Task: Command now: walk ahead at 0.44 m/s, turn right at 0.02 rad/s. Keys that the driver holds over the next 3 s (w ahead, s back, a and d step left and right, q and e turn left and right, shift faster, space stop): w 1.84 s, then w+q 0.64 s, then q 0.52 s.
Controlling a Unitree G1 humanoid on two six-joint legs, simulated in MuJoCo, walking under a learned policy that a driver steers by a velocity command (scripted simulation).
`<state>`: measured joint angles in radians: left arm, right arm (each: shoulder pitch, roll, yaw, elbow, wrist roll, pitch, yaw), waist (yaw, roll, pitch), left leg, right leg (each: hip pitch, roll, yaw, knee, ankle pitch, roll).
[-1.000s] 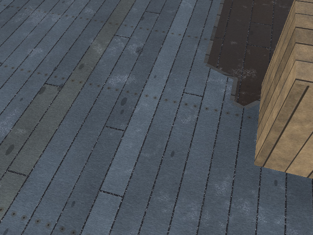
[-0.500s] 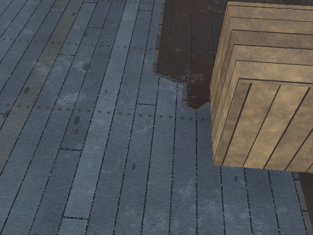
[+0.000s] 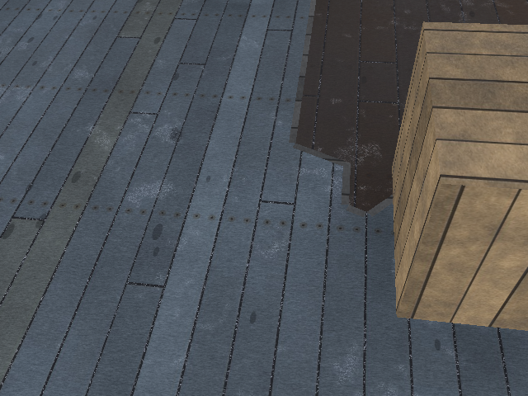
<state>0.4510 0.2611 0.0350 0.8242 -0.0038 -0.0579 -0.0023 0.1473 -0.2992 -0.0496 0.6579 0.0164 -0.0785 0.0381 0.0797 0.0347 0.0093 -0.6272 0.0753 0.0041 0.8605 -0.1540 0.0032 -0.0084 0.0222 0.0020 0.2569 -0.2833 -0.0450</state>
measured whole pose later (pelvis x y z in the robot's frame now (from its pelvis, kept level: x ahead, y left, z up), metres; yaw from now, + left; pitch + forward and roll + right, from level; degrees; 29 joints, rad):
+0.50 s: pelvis +0.28 +0.07 +0.00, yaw +0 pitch +1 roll +2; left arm 0.17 0.31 0.04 0.75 0.01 -0.06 0.01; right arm 0.34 -0.28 -0.05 0.80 0.00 -0.09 0.03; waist -0.05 -0.04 0.02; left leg -0.11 -0.09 0.05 0.26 -0.16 0.08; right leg -0.69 -0.14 0.05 0.89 -0.08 0.03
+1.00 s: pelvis +0.56 +0.03 +0.00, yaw +1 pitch +1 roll -1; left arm 0.35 0.28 0.03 0.84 0.01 -0.08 0.00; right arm 0.16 -0.32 -0.03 0.73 -0.01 -0.03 0.01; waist 0.05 0.06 0.02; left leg -0.66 0.10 -0.07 0.91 -0.12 -0.03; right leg -0.13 0.03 -0.05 0.28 -0.16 -0.03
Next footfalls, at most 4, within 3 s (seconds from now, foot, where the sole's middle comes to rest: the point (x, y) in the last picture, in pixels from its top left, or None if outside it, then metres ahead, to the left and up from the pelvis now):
0.20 left None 0.31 0.14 -0.78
0.72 right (339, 358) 0.59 -0.08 -0.78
1.22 left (236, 272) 0.83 0.22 -0.78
1.76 right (313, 190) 1.16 0.00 -0.78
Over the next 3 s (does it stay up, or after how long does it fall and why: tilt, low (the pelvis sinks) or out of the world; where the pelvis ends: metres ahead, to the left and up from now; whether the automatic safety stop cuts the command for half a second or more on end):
stays up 1.56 0.25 -0.01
